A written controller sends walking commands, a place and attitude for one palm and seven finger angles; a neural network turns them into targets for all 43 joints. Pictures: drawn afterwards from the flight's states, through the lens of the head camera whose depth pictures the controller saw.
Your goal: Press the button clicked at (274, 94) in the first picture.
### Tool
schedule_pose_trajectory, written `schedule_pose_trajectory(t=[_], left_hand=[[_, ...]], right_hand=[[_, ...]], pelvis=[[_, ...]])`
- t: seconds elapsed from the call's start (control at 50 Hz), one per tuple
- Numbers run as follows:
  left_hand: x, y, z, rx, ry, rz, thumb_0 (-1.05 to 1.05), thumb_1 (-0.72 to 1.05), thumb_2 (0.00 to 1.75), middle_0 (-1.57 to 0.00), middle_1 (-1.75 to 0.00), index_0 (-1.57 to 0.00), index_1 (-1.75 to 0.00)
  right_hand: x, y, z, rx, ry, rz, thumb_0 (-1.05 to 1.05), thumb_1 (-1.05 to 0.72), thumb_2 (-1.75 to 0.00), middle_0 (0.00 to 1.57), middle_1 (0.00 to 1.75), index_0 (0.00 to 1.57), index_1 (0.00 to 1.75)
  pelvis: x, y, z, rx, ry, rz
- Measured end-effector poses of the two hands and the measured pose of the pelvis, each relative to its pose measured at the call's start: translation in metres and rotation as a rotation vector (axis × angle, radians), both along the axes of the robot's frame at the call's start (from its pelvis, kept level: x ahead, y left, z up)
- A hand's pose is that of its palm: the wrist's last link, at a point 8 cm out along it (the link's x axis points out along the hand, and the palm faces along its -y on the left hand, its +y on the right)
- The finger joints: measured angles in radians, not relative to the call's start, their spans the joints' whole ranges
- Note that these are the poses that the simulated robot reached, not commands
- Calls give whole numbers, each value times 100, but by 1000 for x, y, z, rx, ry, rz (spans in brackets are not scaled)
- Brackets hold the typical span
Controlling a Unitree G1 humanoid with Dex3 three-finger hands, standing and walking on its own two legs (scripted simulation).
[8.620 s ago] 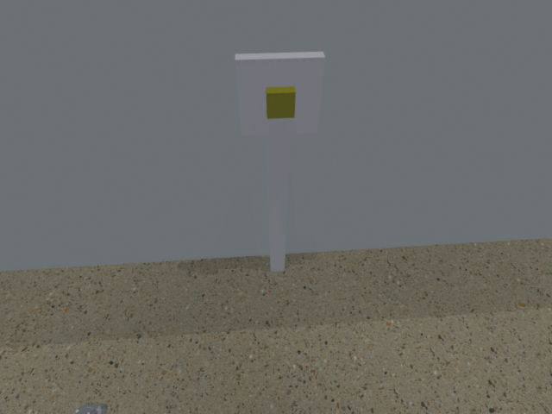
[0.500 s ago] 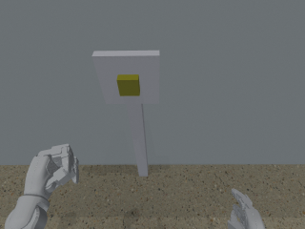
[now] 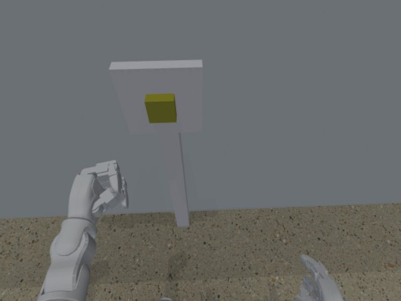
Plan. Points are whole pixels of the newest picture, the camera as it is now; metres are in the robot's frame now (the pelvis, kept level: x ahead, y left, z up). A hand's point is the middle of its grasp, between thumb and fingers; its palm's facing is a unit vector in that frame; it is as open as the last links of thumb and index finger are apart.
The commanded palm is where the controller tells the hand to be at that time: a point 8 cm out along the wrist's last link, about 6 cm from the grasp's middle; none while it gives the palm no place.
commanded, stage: aim a knuckle at the button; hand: left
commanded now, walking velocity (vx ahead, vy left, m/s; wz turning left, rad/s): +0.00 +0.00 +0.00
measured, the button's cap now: (161, 107) +0.52 +0.12 +0.09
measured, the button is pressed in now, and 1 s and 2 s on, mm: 0 0 0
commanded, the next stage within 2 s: press the button with the knuckle in 1.42 s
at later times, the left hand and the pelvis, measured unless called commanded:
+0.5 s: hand (155, 165) +0.37 +0.12 +0.07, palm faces +0.03 -1.00 -0.01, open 3.1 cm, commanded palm +0.35 +0.17 +0.07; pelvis -0.01 +0.00 -0.01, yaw +0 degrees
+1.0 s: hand (170, 151) +0.42 +0.09 +0.06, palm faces +0.06 -1.00 -0.01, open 3.1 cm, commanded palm +0.38 +0.14 +0.06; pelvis -0.01 +0.00 -0.01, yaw -2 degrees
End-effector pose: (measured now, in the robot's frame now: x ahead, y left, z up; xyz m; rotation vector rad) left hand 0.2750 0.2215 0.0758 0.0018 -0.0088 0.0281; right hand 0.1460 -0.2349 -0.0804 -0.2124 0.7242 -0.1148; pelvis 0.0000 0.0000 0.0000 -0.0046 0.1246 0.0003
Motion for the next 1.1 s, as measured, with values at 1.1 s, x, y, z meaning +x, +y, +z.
schedule_pose_trajectory(t=[1.1], left_hand=[[113,-75,-17,13,-32,30,1,90,90,-130,-150,-130,-150]], right_hand=[[-101,-19,-47,33,369,-134,1,-91,-90,20,30,20,30]], pelvis=[[-5,-3,-13,6,101,-30]])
